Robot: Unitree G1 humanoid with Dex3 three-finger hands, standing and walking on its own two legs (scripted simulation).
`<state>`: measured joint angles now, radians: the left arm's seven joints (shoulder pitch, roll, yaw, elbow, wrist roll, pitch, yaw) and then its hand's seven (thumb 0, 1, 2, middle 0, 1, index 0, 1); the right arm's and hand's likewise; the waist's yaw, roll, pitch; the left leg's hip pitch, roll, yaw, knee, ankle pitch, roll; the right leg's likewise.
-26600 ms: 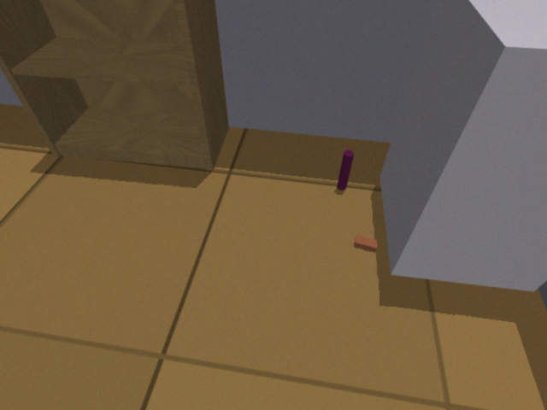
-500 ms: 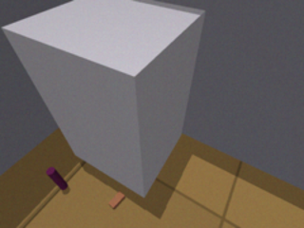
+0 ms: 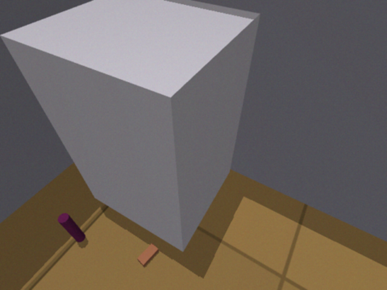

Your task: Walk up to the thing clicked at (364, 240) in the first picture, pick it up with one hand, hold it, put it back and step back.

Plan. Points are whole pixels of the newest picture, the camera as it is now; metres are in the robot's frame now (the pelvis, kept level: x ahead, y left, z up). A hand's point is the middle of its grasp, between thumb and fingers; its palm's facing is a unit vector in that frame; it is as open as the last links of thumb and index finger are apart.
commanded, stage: stand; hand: left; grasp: from above
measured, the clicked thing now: (148, 254) +0.45 +0.24 -0.77
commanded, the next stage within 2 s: rise first in 0.72 s
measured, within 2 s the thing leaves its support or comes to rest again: neither
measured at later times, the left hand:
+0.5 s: hand out of the picture +0.07 +0.25 -0.16, palm faces -0.03 -0.94 -0.34, open 7.4 cm
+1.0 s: hand out of the picture +0.13 +0.25 -0.17, palm faces +0.01 -0.94 -0.33, open 8.0 cm
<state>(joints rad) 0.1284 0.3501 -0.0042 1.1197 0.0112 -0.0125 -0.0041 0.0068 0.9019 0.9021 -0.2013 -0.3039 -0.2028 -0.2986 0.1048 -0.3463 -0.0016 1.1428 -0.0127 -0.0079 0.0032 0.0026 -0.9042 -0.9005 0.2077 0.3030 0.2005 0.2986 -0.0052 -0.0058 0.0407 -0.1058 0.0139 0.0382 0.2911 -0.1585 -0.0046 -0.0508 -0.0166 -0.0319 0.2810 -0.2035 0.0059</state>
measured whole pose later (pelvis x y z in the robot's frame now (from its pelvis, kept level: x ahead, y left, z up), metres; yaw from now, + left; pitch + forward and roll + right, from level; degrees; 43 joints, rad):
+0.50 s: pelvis +0.00 +0.00 +0.00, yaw +0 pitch -2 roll +0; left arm 0.13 0.35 0.00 1.12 0.01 -0.01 0.00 0.01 0.90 0.90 -0.20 -0.30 -0.20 -0.30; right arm 0.11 -0.35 0.00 1.14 -0.01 -0.01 0.00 0.00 -0.90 -0.90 0.21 0.30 0.20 0.30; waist -0.01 0.00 0.04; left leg -0.10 0.02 0.04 0.29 -0.16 -0.01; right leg -0.05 -0.01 -0.03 0.28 -0.20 0.01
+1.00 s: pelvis -0.02 +0.00 -0.01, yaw +1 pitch +5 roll +0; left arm -0.05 0.33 0.10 1.11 0.06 -0.02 -0.01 0.01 0.70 0.90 -0.22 -0.49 -0.20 -0.49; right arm 0.20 -0.29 -0.01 0.87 0.03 -0.04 -0.03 0.00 -0.88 -0.90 0.21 0.30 0.20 0.30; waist -0.02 0.00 0.04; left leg -0.36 0.02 0.02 0.50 -0.22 0.00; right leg -0.30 -0.02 -0.05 0.49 -0.28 0.00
